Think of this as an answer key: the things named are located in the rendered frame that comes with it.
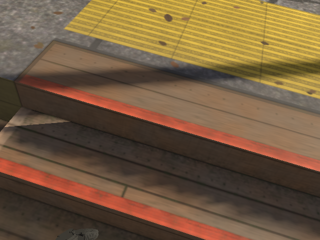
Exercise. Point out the stairs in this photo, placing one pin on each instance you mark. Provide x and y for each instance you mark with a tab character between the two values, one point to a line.
68	164

